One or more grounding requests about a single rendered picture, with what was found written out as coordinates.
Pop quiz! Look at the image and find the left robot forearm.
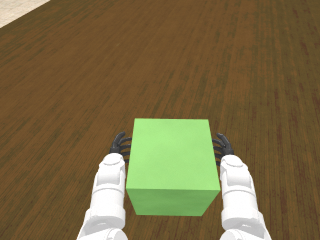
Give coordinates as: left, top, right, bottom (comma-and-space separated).
76, 153, 126, 240

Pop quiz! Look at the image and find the right robot upper arm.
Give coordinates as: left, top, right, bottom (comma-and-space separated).
220, 229, 265, 240

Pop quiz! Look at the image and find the left robot upper arm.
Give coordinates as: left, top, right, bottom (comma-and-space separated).
79, 227, 128, 240

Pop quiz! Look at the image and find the right robot hand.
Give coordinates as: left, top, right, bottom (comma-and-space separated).
211, 132, 235, 167

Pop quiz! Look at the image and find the right robot forearm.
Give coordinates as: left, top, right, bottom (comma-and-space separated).
220, 155, 272, 240

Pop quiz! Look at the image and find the left robot hand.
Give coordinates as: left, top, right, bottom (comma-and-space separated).
108, 131, 132, 163

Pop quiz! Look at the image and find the carton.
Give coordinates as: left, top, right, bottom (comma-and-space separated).
126, 118, 221, 216

